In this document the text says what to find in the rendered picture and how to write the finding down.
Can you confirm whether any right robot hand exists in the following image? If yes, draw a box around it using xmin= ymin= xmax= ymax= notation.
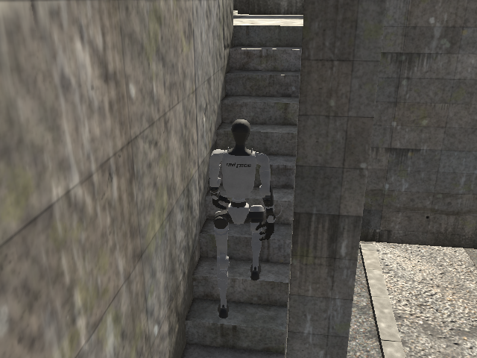
xmin=256 ymin=220 xmax=274 ymax=241

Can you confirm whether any right robot forearm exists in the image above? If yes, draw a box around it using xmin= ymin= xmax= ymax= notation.
xmin=262 ymin=185 xmax=276 ymax=223

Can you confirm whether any robot left upper arm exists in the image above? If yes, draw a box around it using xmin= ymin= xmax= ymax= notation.
xmin=209 ymin=149 xmax=224 ymax=187

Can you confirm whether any left robot forearm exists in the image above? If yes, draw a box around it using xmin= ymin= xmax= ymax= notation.
xmin=208 ymin=178 xmax=220 ymax=200

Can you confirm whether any robot right upper arm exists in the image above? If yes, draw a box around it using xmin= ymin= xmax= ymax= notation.
xmin=256 ymin=152 xmax=271 ymax=195

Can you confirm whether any robot left foot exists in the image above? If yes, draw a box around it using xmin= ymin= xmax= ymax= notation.
xmin=218 ymin=304 xmax=229 ymax=318

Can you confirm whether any right robot thigh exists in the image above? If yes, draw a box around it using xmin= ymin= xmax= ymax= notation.
xmin=249 ymin=205 xmax=265 ymax=233

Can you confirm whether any left robot hand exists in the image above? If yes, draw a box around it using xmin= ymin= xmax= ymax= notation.
xmin=212 ymin=195 xmax=230 ymax=210

